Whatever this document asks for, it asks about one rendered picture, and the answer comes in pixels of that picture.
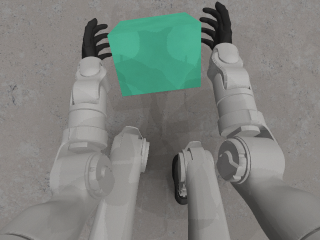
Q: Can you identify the left robot forearm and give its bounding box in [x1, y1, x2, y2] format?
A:
[49, 56, 111, 189]

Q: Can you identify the robot right thigh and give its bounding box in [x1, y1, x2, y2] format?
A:
[178, 147, 231, 240]

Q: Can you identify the right robot hand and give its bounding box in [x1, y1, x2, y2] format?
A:
[199, 1, 232, 51]

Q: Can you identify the carton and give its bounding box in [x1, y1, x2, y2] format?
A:
[107, 12, 201, 97]

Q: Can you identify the left robot hand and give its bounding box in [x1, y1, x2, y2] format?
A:
[82, 18, 112, 60]

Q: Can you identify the right robot forearm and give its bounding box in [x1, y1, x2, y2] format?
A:
[207, 42, 285, 161]

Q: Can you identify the robot left upper arm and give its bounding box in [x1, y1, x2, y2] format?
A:
[0, 152, 115, 240]

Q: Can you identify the left robot shin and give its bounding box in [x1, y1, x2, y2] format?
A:
[109, 126, 143, 159]

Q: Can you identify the robot right upper arm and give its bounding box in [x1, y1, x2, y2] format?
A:
[216, 136, 320, 240]

